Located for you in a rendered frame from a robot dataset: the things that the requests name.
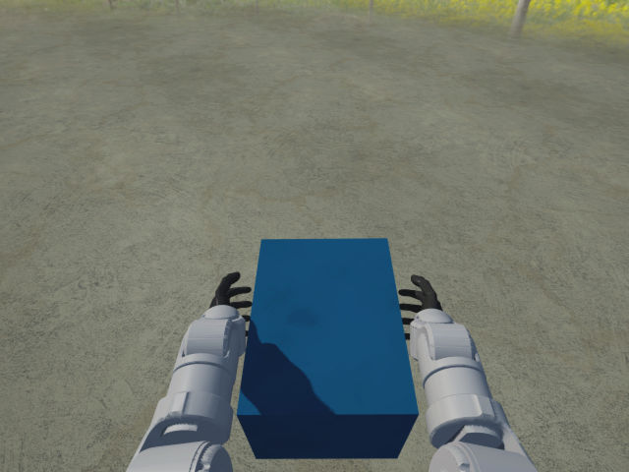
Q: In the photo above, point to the right robot hand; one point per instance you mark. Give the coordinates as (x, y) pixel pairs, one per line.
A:
(428, 298)

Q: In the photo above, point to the left robot upper arm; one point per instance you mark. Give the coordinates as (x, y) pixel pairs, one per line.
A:
(203, 456)

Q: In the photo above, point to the right robot forearm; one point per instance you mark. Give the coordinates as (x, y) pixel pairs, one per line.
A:
(461, 408)

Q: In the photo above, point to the left robot hand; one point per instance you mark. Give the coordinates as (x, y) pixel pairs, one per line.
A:
(223, 294)

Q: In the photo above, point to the left robot forearm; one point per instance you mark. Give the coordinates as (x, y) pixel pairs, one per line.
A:
(197, 405)

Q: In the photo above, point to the carton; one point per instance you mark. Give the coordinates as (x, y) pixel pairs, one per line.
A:
(326, 372)

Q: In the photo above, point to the right robot upper arm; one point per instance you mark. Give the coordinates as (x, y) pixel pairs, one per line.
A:
(468, 457)

